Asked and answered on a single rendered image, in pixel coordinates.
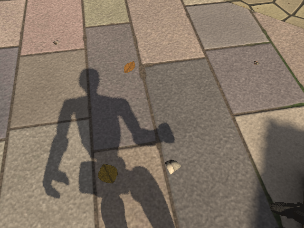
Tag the robot right hand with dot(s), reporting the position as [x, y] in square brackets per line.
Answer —
[290, 210]

